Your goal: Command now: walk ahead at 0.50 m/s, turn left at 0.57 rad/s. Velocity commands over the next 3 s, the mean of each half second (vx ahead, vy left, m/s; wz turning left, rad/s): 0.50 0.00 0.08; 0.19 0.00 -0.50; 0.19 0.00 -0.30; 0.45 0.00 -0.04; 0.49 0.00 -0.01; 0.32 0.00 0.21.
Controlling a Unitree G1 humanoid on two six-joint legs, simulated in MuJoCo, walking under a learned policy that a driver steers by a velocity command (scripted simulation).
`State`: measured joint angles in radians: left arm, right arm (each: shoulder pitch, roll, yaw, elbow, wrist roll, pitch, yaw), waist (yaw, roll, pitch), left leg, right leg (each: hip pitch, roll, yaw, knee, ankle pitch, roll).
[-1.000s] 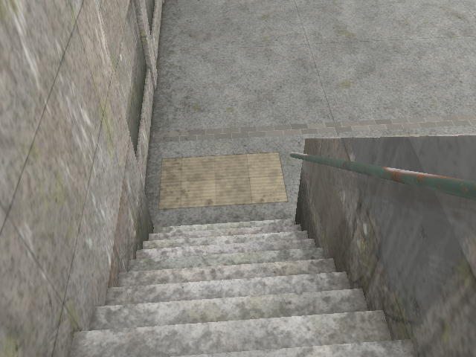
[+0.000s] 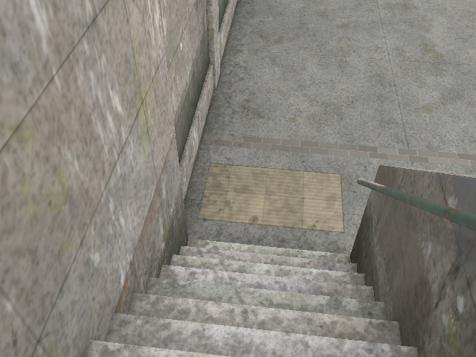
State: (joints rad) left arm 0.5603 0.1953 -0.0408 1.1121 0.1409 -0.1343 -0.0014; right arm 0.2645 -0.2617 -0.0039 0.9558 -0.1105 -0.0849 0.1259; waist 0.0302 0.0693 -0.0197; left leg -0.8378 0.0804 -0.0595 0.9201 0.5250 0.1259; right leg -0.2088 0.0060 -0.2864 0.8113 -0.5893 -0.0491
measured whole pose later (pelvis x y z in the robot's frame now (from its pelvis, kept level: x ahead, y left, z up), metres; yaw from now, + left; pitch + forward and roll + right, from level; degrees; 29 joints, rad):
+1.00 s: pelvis +0.51 +0.05 -0.49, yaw -14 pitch +2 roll -2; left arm 0.56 0.10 -0.05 0.99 0.09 -0.10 0.00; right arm 0.13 -0.20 0.02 0.79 -0.08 -0.06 0.06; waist 0.12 0.03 -0.03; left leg -0.50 0.06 -0.04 0.48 0.46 0.01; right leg -0.45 0.13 0.06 1.29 -0.86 -0.03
